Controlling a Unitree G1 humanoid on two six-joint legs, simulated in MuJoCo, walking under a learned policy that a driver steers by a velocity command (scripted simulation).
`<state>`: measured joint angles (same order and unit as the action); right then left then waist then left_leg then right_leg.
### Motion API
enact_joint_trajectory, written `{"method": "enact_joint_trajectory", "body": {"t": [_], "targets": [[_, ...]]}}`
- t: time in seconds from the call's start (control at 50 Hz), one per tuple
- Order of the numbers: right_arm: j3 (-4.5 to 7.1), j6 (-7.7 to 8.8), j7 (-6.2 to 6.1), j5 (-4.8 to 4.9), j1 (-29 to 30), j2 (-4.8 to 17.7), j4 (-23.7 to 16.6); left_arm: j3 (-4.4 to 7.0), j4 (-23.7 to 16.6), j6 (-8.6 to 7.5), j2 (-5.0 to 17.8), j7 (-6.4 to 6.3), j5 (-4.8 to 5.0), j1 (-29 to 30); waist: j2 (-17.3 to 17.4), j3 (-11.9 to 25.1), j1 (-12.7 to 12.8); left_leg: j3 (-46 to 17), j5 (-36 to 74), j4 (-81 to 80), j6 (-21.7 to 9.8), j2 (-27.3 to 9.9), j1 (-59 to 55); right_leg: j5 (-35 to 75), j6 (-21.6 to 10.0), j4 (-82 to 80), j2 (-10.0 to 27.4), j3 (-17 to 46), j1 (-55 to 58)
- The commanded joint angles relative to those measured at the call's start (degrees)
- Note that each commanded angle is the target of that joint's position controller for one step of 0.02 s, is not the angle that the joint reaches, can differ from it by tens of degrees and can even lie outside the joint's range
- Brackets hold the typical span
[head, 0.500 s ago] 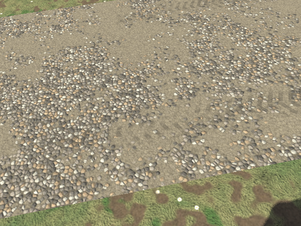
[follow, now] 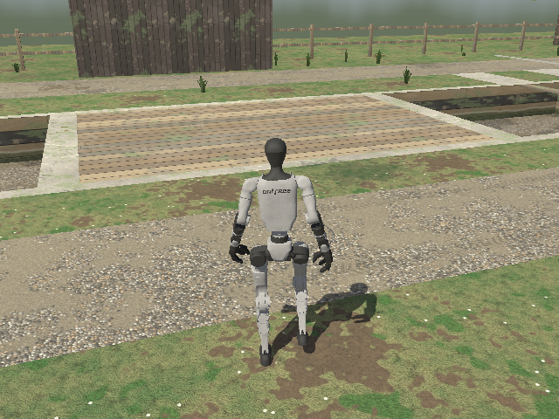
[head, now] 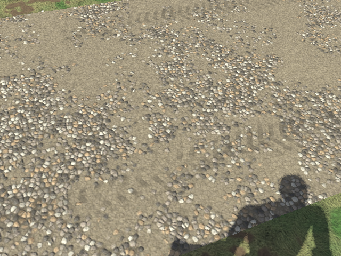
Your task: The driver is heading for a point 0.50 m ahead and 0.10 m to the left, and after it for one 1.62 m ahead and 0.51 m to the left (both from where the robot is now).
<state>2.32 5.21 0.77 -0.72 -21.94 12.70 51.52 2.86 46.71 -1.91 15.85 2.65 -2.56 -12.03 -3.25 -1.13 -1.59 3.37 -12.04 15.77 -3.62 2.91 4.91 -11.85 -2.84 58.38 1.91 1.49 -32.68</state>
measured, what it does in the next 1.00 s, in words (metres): walks ahead, turning left: right foot, then left foot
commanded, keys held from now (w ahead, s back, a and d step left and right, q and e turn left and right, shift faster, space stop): w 0.20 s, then w+q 0.80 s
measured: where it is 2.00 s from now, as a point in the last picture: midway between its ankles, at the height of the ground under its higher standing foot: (105, 148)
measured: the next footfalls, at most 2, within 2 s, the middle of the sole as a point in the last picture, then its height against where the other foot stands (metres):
right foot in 0.24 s outside the picture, level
left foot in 0.80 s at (142, 237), level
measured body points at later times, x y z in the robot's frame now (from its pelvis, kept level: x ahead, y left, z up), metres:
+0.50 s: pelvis +0.28 -0.04 +0.00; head +0.30 -0.05 +0.45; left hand +0.29 +0.22 -0.13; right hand +0.36 -0.30 -0.15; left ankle +0.31 +0.11 -0.66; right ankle +0.27 -0.10 -0.75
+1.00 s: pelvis +0.54 +0.04 -0.01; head +0.57 +0.06 +0.44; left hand +0.55 +0.33 -0.13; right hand +0.69 -0.20 -0.14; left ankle +0.53 +0.07 -0.75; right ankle +0.61 -0.12 -0.66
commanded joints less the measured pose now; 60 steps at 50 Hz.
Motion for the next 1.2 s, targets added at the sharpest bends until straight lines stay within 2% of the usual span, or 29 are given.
{"method": "enact_joint_trajectory", "body": {"t": [0.02,0.08,0.16,0.2,0.22,0.24,0.26,0.28,0.3,0.32,0.34,0.38,0.46,0.58,0.68,0.74,0.76,0.78,0.8,0.82,0.84,0.86,0.88,0.9,0.94,0.96,1.02,1.06,1.2], "targets": [[1.04,0.89,-0.1,0.37,-1.7,6.4,-1.0,-0.46,-5.0,-0.45,1.4,0.4,0.01,6.2,8.0,-2.6,0.3,-8.6,21.4,-7.8,-6.9,-13.1,-3.0,4.9,1.6,-6.9,2.1,-2.8,-7.6],[1.09,0.81,-0.18,0.27,-3.5,7.3,0.5,-1.53,-6.6,-0.69,0.0,0.55,0.61,12.6,8.3,-3.4,-1.1,-5.9,24.6,-8.0,-6.4,-12.4,-2.1,9.4,1.4,-18.2,1.0,-5.3,-2.6],[1.23,0.34,-0.64,0.12,-5.3,8.6,2.7,-1.32,-7.1,-0.83,1.5,-0.17,0.72,14.6,7.8,-4.0,-0.5,-6.0,31.8,-5.6,-6.0,-15.5,-6.6,8.5,-1.3,-24.7,-0.4,-5.9,2.0],[1.36,-0.07,-0.97,-0.07,-4.2,9.4,3.2,-0.69,-5.4,-1.13,2.7,-0.86,0.49,9.8,8.0,-1.3,2.2,-4.7,45.5,1.9,-4.8,-15.6,-9.0,4.6,-3.3,-26.9,-3.0,-6.6,9.0],[1.32,-0.47,-1.0,0.03,-4.1,9.5,3.5,-0.08,-3.1,-1.57,3.6,-1.32,0.27,3.1,7.0,2.2,5.1,-4.1,49.4,10.6,-4.1,-14.4,-7.9,4.7,-4.6,-29.8,-4.5,-6.9,17.6],[1.04,-0.7,-0.97,0.22,-4.0,9.0,3.3,0.85,-0.1,-2.25,5.7,-1.96,-0.52,-6.3,5.4,7.3,8.8,-3.1,42.0,22.3,-3.2,-12.1,-0.9,5.0,-6.3,-31.3,-2.2,-4.2,31.1],[0.24,-0.71,-0.85,0.22,-4.7,5.8,1.1,2.16,1.0,-2.54,10.9,-2.79,-1.69,-15.7,-2.7,15.5,11.0,-0.7,16.6,40.8,-2.5,-7.9,10.4,-1.8,-8.7,-32.1,13.7,12.7,44.6],[-0.25,-1.12,-0.92,1.9,-12.0,1.6,1.2,2.75,0.7,-1.94,13.6,-2.66,-1.04,-13.9,-12.2,19.9,6.5,-2.6,-20.2,56.9,-1.4,1.1,27.0,-6.3,-14.9,-40.7,25.5,37.2,52.1],[1.33,-1.67,-1.28,0.37,-6.1,8.0,1.8,2.15,0.2,-1.5,9.0,-2.51,1.1,-8.9,-1.6,11.8,6.2,-7.2,-14.5,58.4,-2.1,-3.1,30.6,-11.3,-12.8,-42.8,21.7,32.6,44.0],[1.47,-1.42,-0.77,0.53,-2.1,7.5,0.7,1.01,-0.3,-1.87,5.3,-2.41,1.29,-3.6,-0.3,4.2,4.4,-7.3,-8.7,55.6,-2.3,-5.1,30.1,-8.6,-10.8,-45.1,19.0,23.2,35.4],[1.21,-1.5,-0.54,0.57,-1.1,5.8,1.0,0.51,0.0,-2.46,3.1,-2.19,1.1,-1.8,0.7,1.1,3.0,-7.1,-5.7,53.0,-2.0,-6.8,28.0,-2.3,-8.9,-47.2,16.4,16.7,30.0],[1.18,-3.02,0.28,-0.78,-2.5,4.3,2.1,0.04,1.3,-3.43,1.5,-2.68,1.33,-1.7,-0.8,-0.5,0.7,-6.8,-3.7,50.2,-0.9,-8.1,23.9,4.3,-6.1,-49.2,12.9,7.8,24.5],[1.42,-4.7,1.39,-0.87,2.6,3.1,0.4,0.48,3.3,-5.11,2.7,-2.91,1.94,-5.1,0.0,-1.8,0.0,-5.6,2.0,48.4,0.2,-8.7,29.2,12.7,-5.2,-51.2,11.8,-0.5,25.4],[0.61,-4.46,2.34,-0.73,14.8,2.0,-3.8,0.18,5.8,-4.83,2.2,-3.41,1.73,-9.5,0.2,-4.6,2.0,-1.4,13.3,33.2,1.0,-7.8,33.4,21.9,-3.4,-50.9,9.6,-9.8,28.5],[-0.17,-4.25,2.82,-1.19,22.4,1.9,-7.3,0.32,8.4,-3.87,3.5,-4.43,1.49,-14.4,0.0,-5.4,4.0,4.4,10.9,22.1,-1.7,-5.3,31.6,34.2,-3.0,-47.2,12.0,-13.8,37.1],[0.53,-4.41,2.31,-1.33,18.2,3.5,-6.6,0.84,8.6,-2.91,5.7,-5.23,1.2,-13.2,-2.5,-1.9,1.0,7.1,2.1,20.8,-5.4,-0.6,24.2,57.5,-2.5,-36.8,13.1,-16.2,41.2],[1.07,-4.32,2.02,-1.31,14.1,4.4,-5.5,1.14,8.4,-2.38,6.7,-5.29,1.0,-12.3,-3.0,0.5,-1.0,7.3,-1.1,20.2,-7.0,1.1,19.6,61.5,-2.9,-29.9,13.4,-16.5,41.3],[1.93,-3.96,1.68,-1.4,8.4,5.9,-4.0,1.41,8.0,-1.85,7.5,-5.1,0.91,-11.9,-2.8,3.9,-3.2,6.4,-3.2,17.9,-8.6,2.6,12.8,58.9,-3.3,-20.3,13.6,-16.3,39.3],[3.3,-3.5,1.01,-2.01,-0.3,8.5,-1.4,1.56,7.0,-1.65,7.8,-4.67,1.16,-10.2,0.4,8.0,-7.8,2.0,-2.5,12.1,-11.1,1.3,0.1,47.1,-2.0,-5.6,12.4,-16.9,31.1],[5.14,-3.62,0.08,-2.31,-2.9,14.8,-1.1,0.46,4.2,-2.02,2.3,-3.96,1.59,-11.5,10.4,12.7,-6.2,-20.0,-5.7,11.0,-16.5,-14.5,-15.5,6.0,0.4,13.9,6.2,-16.4,11.5],[5.78,-4.27,0.27,-0.84,-1.4,17.8,-2.3,0.86,0.2,-2.71,3.3,-3.05,2.03,-8.2,13.8,15.8,-4.6,-48.4,-5.0,1.3,-24.1,-23.1,-23.1,-19.9,2.3,27.2,-5.1,-5.4,-6.3],[5.36,-4.67,-0.16,0.11,0.3,15.8,-1.8,0.94,-0.9,-3.51,4.7,-2.74,1.47,-1.9,5.8,7.8,-4.9,-39.4,-3.6,-0.9,-21.4,-21.7,-18.3,-13.5,1.7,25.4,0.0,0.8,-12.5],[4.64,-4.49,-0.47,0.43,3.2,12.8,-1.9,0.73,-1.3,-4.31,4.5,-2.55,2.09,-1.6,3.2,2.4,-2.7,-32.5,1.6,-2.0,-18.9,-20.0,-10.3,-8.0,1.6,20.0,2.2,0.4,-10.7],[4.01,-4.1,-0.62,0.25,6.0,10.3,-2.1,0.84,-0.2,-4.31,4.3,-2.73,1.9,-2.8,0.1,-0.7,0.4,-27.0,8.8,-2.7,-15.8,-16.7,-4.0,-6.0,1.9,14.7,3.9,0.3,-7.0],[3.18,-2.92,-0.99,0.83,7.9,8.4,-2.5,0.65,0.1,-2.15,3.3,-2.52,-0.04,-4.9,1.3,-0.1,3.2,-19.9,18.1,-3.1,-13.6,-11.9,2.0,-5.1,3.8,9.3,5.2,0.4,-0.3],[3.15,-2.22,-0.88,1.02,7.0,8.6,-2.4,0.62,-0.2,-1.21,2.8,-2.26,-0.37,-4.8,1.9,0.5,3.5,-18.7,21.8,-2.9,-13.6,-10.8,2.7,-5.1,4.6,7.9,4.9,-0.2,0.4],[3.63,-1.52,-0.69,0.94,3.6,10.8,-1.8,0.35,-2.6,0.08,2.1,-1.81,-0.24,0.1,4.0,-0.2,2.5,-16.9,23.9,-3.5,-12.3,-8.6,4.2,-0.3,6.2,1.5,4.8,-1.8,-2.1],[3.59,-1.72,-0.64,0.81,0.8,10.8,-1.6,0.28,-4.6,0.22,2.5,-1.73,-0.06,5.4,5.4,-1.3,0.5,-17.7,23.0,-3.8,-11.1,-8.0,3.0,3.9,6.6,-3.9,4.5,-2.1,-5.1],[3.64,-2.25,-1.26,0.02,-5.6,11.5,-1.6,-0.77,-9.7,-0.79,2.9,-1.1,0.76,18.1,7.4,-1.6,-4.4,-21.7,26.8,0.4,-9.6,-9.0,-6.2,10.3,5.2,-20.0,0.6,-1.7,-6.7]]}}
